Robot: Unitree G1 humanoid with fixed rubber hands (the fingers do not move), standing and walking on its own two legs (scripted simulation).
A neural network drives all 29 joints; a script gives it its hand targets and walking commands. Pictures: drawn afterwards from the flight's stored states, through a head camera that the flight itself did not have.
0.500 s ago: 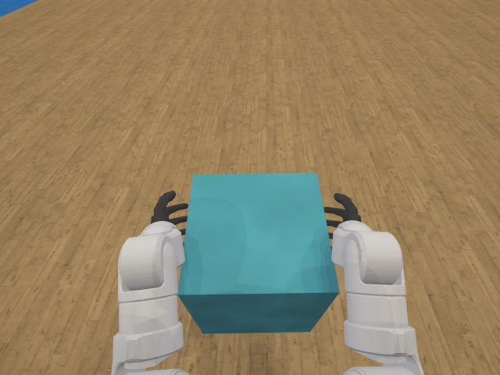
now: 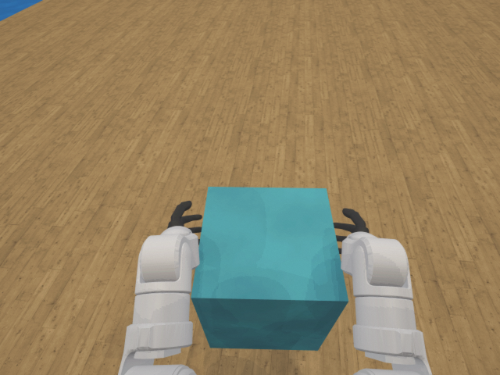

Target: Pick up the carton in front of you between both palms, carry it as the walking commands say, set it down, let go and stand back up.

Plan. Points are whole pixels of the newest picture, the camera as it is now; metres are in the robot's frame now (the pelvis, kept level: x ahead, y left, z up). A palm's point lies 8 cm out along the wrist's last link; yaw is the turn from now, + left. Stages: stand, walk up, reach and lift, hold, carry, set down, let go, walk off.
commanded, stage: carry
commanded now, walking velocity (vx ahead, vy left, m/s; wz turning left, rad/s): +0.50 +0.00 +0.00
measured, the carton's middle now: (265, 272) +0.30 -0.01 -0.04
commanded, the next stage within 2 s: none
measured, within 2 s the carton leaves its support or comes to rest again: neither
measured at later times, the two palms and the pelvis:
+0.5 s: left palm (185, 123) +0.60 +0.16 +0.09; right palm (312, 124) +0.58 -0.12 +0.09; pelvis +0.30 +0.04 +0.01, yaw -3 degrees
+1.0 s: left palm (217, 70) +0.90 +0.12 +0.07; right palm (311, 72) +0.90 -0.17 +0.06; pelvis +0.61 -0.03 +0.01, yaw +1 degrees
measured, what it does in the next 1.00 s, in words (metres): walks ahead: left foot, then right foot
